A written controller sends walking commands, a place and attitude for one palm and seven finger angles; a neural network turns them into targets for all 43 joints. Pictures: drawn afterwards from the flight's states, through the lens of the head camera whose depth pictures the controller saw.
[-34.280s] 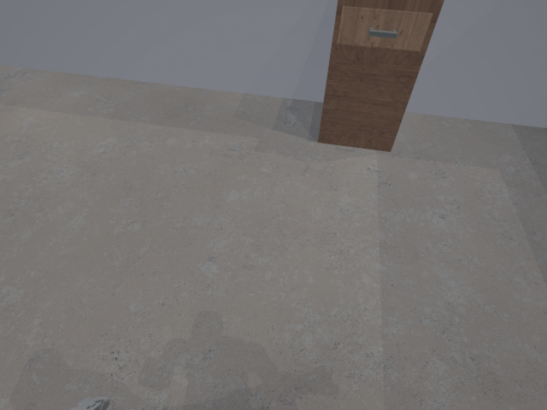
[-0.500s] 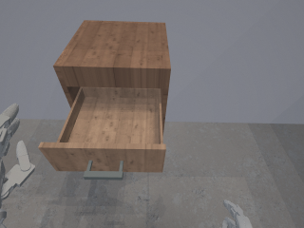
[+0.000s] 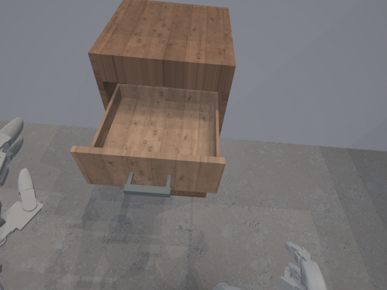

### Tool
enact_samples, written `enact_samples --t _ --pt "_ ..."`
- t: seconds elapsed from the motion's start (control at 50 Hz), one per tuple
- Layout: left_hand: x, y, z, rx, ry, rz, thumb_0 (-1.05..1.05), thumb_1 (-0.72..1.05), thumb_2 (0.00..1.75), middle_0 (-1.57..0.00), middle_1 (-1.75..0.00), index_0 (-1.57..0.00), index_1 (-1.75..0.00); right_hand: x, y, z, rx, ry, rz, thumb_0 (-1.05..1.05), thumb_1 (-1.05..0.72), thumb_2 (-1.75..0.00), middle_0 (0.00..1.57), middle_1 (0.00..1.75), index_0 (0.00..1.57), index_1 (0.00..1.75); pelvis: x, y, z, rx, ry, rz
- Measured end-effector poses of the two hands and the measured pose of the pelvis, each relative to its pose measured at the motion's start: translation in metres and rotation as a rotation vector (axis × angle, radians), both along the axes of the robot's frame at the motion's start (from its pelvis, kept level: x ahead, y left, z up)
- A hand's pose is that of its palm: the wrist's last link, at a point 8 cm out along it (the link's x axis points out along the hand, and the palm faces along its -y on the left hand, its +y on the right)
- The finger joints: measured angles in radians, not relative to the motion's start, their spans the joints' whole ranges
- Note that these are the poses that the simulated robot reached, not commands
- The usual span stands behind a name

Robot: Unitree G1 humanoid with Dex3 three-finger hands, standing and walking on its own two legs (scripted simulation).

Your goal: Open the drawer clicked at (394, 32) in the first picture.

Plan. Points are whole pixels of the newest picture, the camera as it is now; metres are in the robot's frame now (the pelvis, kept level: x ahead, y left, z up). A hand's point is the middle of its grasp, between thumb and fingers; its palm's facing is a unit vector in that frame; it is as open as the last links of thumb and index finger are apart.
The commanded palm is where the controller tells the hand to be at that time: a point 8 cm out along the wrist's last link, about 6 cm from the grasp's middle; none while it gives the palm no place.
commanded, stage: step back with the hand held close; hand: left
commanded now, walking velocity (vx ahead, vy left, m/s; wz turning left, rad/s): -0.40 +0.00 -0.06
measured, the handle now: (148, 184) +0.39 +0.13 -0.08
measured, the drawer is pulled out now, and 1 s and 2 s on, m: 0.29 0.29 0.29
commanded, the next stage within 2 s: stop stepping back and stand still in 0.14 s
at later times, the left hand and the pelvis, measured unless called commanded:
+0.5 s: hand (50, 273) +0.12 +0.18 +0.17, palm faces +0.24 -0.83 -0.51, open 7.4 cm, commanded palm +0.07 +0.23 +0.19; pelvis -0.08 -0.04 +0.02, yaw -4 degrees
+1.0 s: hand out of the picture +0.08 +0.21 +0.16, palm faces +0.32 -0.85 -0.41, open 7.4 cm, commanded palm +0.02 +0.25 +0.19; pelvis -0.12 -0.02 +0.02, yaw -3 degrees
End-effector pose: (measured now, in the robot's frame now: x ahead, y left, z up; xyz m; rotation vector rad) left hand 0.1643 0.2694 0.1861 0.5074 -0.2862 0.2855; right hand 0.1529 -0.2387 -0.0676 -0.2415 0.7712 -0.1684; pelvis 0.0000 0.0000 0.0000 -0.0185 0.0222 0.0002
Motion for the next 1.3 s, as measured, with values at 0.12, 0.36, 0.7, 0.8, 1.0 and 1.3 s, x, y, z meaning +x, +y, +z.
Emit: enact_samples --t 0.12,0.36,0.7,0.8,1.0,1.3 --pt "-0.014 0.003 0.008 -0.003 -0.008 0.007 0.02 0.89 0.9 -0.21 -0.3 -0.21 -0.3 -0.015 0.018 -0.001 0.052 -0.02 0.012 0.01 -0.9 -0.9 0.21 0.3 0.21 0.3 -0.014 -0.004 0.004 -0.008 0.017 -0.04" --pt "-0.05 -0.065 0.011 0.057 0.081 -0.171 0.02 0.89 0.9 -0.21 -0.3 -0.21 -0.3 -0.078 -0.023 -0.011 0.123 -0.005 -0.037 0.01 -0.9 -0.9 0.21 0.3 0.21 0.3 -0.076 -0.038 0.006 -0.005 0.03 -0.081" --pt "-0.097 -0.039 0.005 0.025 0.087 -0.057 0.02 0.89 0.9 -0.22 -0.3 -0.21 -0.3 -0.129 -0.057 0.016 -0.02 -0.03 -0.102 0.02 -0.9 -0.9 0.2 0.3 0.2 0.3 -0.105 -0.033 0.013 0.018 -0.014 -0.044" --pt "-0.113 -0.035 0.012 0.027 0.057 -0.039 0.02 0.89 0.9 -0.22 -0.3 -0.21 -0.3 -0.123 -0.03 0.013 0.049 -0.061 -0.051 0.01 -0.9 -0.9 0.2 0.3 0.2 0.3 -0.113 -0.032 0.014 0.004 -0.018 -0.044" --pt "-0.121 -0.022 -0.007 -0.071 0.098 0.036 0.02 0.89 0.9 -0.21 -0.3 -0.21 -0.3 -0.126 -0.001 0.009 0.077 -0.029 0.019 0.01 -0.9 -0.9 0.21 0.3 0.21 0.3 -0.12 -0.024 0.017 -0.001 -0.017 -0.047" --pt "-0.109 -0.011 -0.211 -0.252 0.91 0.105 0.01 0.9 0.9 -0.2 -0.3 -0.2 -0.29 -0.155 -0.026 -0.031 0.053 0.169 -0.01 0.01 -0.9 -0.9 0.21 0.3 0.21 0.3 -0.123 -0.01 0.008 0.016 -0.01 -0.035"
